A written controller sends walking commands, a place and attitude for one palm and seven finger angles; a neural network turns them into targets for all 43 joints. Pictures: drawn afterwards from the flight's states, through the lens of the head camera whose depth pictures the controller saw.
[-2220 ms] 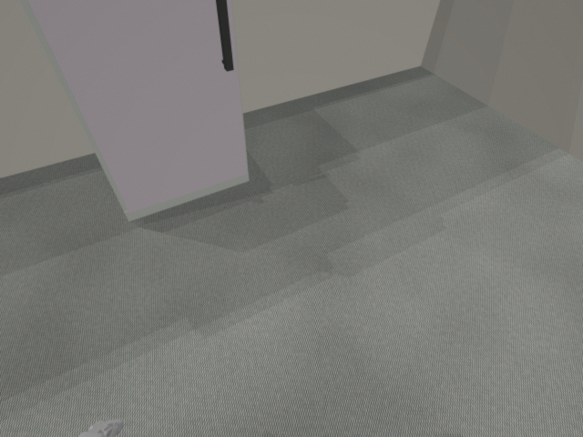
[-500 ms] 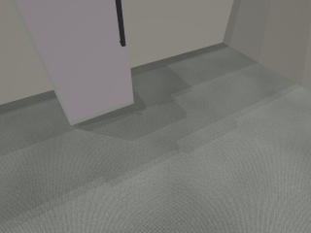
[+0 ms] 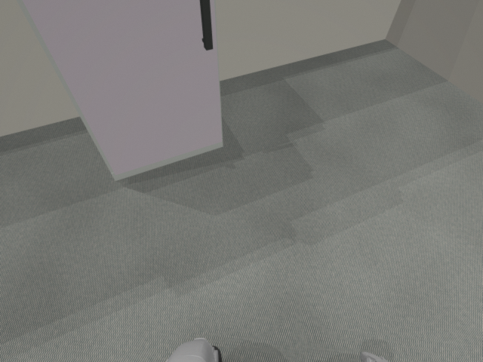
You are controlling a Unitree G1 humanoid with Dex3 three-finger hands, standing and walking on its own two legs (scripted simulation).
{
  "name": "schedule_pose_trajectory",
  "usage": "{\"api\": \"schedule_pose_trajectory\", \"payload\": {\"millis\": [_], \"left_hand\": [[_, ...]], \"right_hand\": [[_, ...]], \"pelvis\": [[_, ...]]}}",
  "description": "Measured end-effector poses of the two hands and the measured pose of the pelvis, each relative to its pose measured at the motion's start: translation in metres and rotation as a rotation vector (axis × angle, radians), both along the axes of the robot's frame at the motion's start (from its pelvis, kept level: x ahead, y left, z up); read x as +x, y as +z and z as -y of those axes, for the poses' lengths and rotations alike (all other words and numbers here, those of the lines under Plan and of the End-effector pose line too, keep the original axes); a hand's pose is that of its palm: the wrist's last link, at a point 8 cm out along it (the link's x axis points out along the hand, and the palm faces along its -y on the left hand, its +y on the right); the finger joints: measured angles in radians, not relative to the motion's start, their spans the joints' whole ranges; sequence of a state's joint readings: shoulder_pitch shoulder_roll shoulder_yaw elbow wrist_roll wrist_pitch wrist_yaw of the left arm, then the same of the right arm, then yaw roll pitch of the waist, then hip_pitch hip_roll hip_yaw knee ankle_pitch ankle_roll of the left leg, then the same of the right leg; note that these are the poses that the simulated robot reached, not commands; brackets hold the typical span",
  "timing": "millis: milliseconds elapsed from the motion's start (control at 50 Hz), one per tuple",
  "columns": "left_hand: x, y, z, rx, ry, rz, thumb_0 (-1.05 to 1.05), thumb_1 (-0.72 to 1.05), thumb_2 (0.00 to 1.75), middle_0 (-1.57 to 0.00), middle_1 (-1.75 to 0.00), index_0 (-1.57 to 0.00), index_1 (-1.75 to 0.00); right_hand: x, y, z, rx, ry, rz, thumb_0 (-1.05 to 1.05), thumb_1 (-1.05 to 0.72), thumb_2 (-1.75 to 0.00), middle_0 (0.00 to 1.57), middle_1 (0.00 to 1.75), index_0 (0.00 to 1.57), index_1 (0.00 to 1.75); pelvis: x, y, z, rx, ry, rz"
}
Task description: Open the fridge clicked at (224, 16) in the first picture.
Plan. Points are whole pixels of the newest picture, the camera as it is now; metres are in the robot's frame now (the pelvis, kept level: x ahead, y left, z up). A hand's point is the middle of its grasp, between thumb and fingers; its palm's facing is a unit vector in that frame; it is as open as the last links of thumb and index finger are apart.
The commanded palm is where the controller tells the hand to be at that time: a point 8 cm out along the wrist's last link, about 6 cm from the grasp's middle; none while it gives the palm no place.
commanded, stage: walk to a spot facing it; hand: right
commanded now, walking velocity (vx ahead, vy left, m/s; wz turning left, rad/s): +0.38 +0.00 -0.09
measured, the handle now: out of the picture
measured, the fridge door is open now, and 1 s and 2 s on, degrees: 0 0 0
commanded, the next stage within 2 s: turn to face it in 0.60 s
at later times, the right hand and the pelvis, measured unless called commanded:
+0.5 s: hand (373, 357) +0.18 -0.23 -0.16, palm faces +0.11 +0.99 -0.13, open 7.4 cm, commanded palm none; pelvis +0.20 -0.05 +0.02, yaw -2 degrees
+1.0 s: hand (330, 210) +0.49 -0.17 -0.15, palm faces -0.09 +0.97 -0.23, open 7.4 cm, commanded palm none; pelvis +0.38 +0.00 +0.01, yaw +7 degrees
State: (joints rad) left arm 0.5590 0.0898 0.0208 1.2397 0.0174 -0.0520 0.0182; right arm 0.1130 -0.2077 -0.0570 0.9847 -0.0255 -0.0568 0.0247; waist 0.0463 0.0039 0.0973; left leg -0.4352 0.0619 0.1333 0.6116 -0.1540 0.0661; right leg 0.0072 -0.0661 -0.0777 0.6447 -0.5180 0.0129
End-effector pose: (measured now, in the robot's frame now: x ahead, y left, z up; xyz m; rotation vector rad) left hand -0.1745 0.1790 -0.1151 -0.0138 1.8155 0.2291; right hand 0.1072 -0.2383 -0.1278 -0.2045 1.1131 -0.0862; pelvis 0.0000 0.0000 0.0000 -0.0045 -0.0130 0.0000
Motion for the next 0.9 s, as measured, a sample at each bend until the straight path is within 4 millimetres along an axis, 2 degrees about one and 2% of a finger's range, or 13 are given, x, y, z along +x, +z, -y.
{"api": "schedule_pose_trajectory", "payload": {"millis": [60,140,180,280,340,380,420,460,640,720,800,860,900], "left_hand": [[0.055,-0.012,-0.023,0.021,-0.035,0.069,0.01,0.9,0.9,-0.2,-0.3,-0.2,-0.3],[0.167,-0.014,-0.05,0.081,-0.101,0.293,0.01,0.9,0.9,-0.2,-0.3,-0.2,-0.3],[0.224,-0.008,-0.056,0.105,-0.13,0.411,0.01,0.91,0.9,-0.2,-0.3,-0.2,-0.3],[0.348,0.011,-0.049,0.125,-0.222,0.628,0.01,0.91,0.9,-0.19,-0.3,-0.19,-0.3],[0.405,0.016,-0.035,0.133,-0.279,0.699,0.0,0.91,0.9,-0.19,-0.3,-0.2,-0.3],[0.432,0.015,-0.024,0.142,-0.302,0.73,0.0,0.91,0.9,-0.19,-0.3,-0.2,-0.3],[0.445,0.016,-0.014,0.144,-0.303,0.733,0.0,0.91,0.9,-0.19,-0.3,-0.2,-0.3],[0.446,0.016,-0.006,0.136,-0.289,0.697,0.0,0.91,0.9,-0.19,-0.3,-0.2,-0.3],[0.417,0.016,0.002,0.12,-0.177,0.425,0.0,0.93,0.9,-0.2,-0.3,-0.2,-0.3],[0.405,0.01,0.007,0.085,-0.105,0.315,0.0,0.92,0.9,-0.2,-0.3,-0.2,-0.3],[0.403,-0.001,0.008,0.048,-0.029,0.22,0.01,0.91,0.9,-0.2,-0.3,-0.2,-0.3],[0.413,-0.018,0.0,0.019,0.011,0.167,0.01,0.91,0.9,-0.2,-0.3,-0.2,-0.3],[0.43,-0.027,-0.01,0.016,0.02,0.162,0.01,0.9,0.9,-0.2,-0.3,-0.2,-0.3]], "right_hand": [[0.02,0.002,-0.007,0.003,-0.033,0.033,0.01,-0.92,-0.9,0.2,0.3,0.2,0.3],[0.019,0.004,-0.014,0.014,-0.064,-0.036,0.0,-0.92,-0.9,0.2,0.3,0.2,0.3],[0.016,0.005,-0.008,0.008,-0.09,-0.071,0.0,-0.94,-0.9,0.2,0.3,0.2,0.3],[0.012,-0.002,0.005,0.04,-0.139,-0.155,0.0,-0.94,-0.9,0.2,0.3,0.2,0.3],[0.011,-0.014,0.016,0.067,-0.183,-0.204,0.0,-0.93,-0.9,0.2,0.3,0.2,0.3],[0.014,-0.023,0.024,0.08,-0.201,-0.245,0.01,-0.92,-0.9,0.2,0.3,0.2,0.3],[0.023,-0.022,0.03,0.082,-0.201,-0.282,0.01,-0.92,-0.9,0.2,0.3,0.2,0.3],[0.041,-0.016,0.035,0.083,-0.196,-0.289,0.01,-0.92,-0.9,0.2,0.3,0.2,0.3],[0.153,0.009,0.039,0.074,-0.153,-0.227,0.01,-0.91,-0.9,0.2,0.3,0.19,0.29],[0.212,0.011,0.034,0.046,-0.106,-0.216,0.01,-0.93,-0.9,0.2,0.3,0.2,0.29],[0.278,0.009,0.019,0.015,-0.036,-0.19,0.01,-0.93,-0.9,0.2,0.3,0.19,0.29],[0.328,0.002,0.004,-0.009,0.007,-0.132,0.01,-0.92,-0.9,0.2,0.3,0.2,0.29],[0.352,0.0,-0.005,-0.02,0.013,-0.091,0.01,-0.92,-0.9,0.2,0.3,0.2,0.29]], "pelvis": [[0.021,0.0,-0.005,0.018,-0.014,0.017],[0.05,0.012,-0.005,0.03,-0.022,0.013],[0.066,0.016,-0.003,0.035,-0.027,0.007],[0.108,0.019,0.009,0.048,-0.038,0.009],[0.137,0.013,0.024,0.061,-0.052,0.017],[0.156,0.007,0.033,0.05,-0.051,0.021],[0.171,0.008,0.04,0.044,-0.047,0.021],[0.185,0.014,0.045,0.038,-0.045,0.018],[0.258,0.033,0.051,0.016,-0.017,-0.001],[0.291,0.031,0.042,0.004,0.009,0.001],[0.327,0.022,0.027,-0.006,0.044,0.002],[0.357,0.007,0.01,-0.012,0.06,0.003],[0.368,0.001,0.002,-0.006,0.079,0.002]]}}
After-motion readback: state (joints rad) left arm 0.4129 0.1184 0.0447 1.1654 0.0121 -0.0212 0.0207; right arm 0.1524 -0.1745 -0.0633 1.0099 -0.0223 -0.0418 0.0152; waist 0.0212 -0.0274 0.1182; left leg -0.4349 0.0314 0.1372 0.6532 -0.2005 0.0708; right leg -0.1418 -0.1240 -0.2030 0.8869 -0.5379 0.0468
